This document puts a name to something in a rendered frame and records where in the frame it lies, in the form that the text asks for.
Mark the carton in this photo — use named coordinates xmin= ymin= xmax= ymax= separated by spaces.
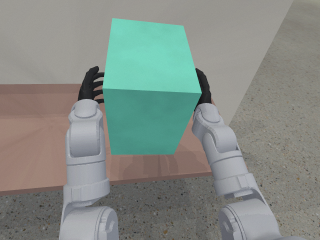
xmin=102 ymin=18 xmax=202 ymax=155

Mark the robot right hand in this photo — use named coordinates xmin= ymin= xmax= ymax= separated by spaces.
xmin=194 ymin=68 xmax=212 ymax=112

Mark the robot left upper arm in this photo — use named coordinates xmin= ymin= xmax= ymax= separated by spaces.
xmin=59 ymin=206 xmax=119 ymax=240

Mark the robot right upper arm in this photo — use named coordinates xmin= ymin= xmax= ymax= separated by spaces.
xmin=218 ymin=198 xmax=307 ymax=240

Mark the right robot forearm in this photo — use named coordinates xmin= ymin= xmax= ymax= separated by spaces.
xmin=191 ymin=103 xmax=280 ymax=232

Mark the table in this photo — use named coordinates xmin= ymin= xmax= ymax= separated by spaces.
xmin=0 ymin=83 xmax=248 ymax=196

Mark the robot left hand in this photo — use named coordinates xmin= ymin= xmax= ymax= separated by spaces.
xmin=77 ymin=66 xmax=105 ymax=104

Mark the left robot forearm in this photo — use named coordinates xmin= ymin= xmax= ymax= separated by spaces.
xmin=59 ymin=99 xmax=110 ymax=240

